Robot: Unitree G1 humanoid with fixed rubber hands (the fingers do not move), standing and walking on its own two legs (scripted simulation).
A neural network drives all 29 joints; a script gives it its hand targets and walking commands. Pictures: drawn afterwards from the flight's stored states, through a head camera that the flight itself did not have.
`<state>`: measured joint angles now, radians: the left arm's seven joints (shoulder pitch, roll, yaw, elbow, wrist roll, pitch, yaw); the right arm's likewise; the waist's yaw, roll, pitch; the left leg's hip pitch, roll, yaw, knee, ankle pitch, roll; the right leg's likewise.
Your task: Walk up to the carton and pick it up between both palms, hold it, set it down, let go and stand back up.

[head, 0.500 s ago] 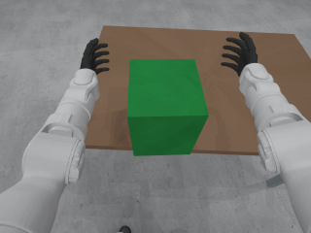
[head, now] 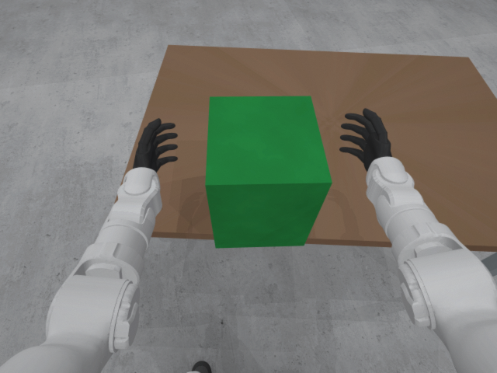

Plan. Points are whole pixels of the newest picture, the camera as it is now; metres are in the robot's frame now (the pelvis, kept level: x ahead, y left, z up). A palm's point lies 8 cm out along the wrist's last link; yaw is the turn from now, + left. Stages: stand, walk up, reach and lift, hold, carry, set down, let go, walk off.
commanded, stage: set down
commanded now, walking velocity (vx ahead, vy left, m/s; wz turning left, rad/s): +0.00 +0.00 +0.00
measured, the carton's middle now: (260, 176) +0.48 +0.00 -0.04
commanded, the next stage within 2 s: none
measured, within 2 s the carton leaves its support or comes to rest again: neither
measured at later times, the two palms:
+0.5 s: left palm (149, 211) +0.36 +0.19 +0.01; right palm (377, 203) +0.38 -0.20 +0.03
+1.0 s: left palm (142, 258) +0.29 +0.20 -0.03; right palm (370, 253) +0.32 -0.20 -0.03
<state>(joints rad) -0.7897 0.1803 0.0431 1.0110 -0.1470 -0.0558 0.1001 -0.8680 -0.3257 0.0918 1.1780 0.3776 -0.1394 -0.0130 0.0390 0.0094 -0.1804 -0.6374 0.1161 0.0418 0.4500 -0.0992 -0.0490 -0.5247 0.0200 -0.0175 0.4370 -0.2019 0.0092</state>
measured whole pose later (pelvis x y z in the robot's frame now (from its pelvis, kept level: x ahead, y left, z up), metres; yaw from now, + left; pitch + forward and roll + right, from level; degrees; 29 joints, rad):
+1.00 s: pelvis +0.01 +0.00 +0.00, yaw +1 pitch +10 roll -1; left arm -0.23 0.13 0.02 0.86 -0.11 -0.42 0.04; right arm -0.32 -0.22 0.10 1.05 0.29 -0.54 0.01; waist 0.01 0.01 -0.06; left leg -0.52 0.09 0.04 0.52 -0.17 -0.04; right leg -0.41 -0.01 -0.02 0.54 -0.29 0.01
